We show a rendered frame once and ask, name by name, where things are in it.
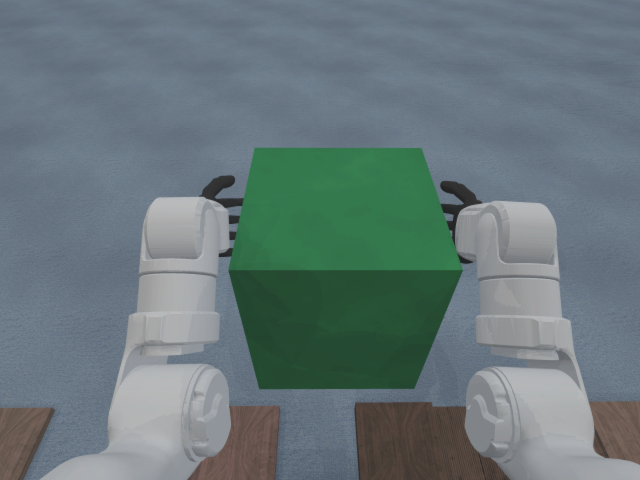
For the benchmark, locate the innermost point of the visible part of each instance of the left robot hand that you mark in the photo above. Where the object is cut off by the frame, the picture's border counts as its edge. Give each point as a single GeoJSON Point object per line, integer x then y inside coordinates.
{"type": "Point", "coordinates": [211, 190]}

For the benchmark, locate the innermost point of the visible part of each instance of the carton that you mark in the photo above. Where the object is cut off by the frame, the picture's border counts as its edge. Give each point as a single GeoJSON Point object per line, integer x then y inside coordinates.
{"type": "Point", "coordinates": [343, 267]}

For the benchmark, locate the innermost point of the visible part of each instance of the robot right forearm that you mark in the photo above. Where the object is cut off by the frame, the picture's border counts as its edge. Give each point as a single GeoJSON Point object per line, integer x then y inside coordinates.
{"type": "Point", "coordinates": [515, 247]}

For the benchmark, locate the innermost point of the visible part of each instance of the robot left forearm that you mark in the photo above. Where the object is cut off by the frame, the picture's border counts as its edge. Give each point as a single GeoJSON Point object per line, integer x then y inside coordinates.
{"type": "Point", "coordinates": [181, 241]}

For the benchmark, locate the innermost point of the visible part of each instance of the right robot upper arm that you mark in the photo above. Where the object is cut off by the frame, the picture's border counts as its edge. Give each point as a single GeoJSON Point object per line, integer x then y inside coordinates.
{"type": "Point", "coordinates": [536, 425]}

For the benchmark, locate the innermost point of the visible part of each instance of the right robot hand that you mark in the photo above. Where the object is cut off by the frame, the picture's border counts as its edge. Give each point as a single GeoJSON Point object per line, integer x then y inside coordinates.
{"type": "Point", "coordinates": [466, 196]}

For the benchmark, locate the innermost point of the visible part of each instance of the left robot upper arm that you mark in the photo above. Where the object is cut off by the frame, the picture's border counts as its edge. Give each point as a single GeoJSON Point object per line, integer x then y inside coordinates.
{"type": "Point", "coordinates": [165, 420]}

